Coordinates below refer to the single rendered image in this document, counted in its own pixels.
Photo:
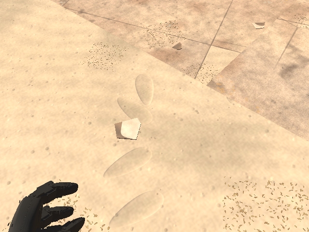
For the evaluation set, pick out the robot left hand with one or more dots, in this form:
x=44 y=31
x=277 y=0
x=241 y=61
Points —
x=32 y=216

